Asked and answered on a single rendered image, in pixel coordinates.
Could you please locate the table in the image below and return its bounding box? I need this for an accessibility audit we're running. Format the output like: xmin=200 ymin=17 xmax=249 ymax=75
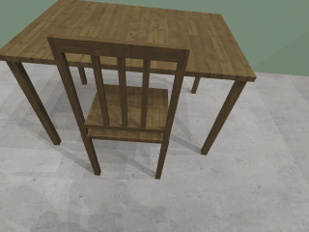
xmin=0 ymin=0 xmax=257 ymax=156

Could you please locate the chair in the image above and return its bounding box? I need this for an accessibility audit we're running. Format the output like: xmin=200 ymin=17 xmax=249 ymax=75
xmin=46 ymin=33 xmax=190 ymax=180

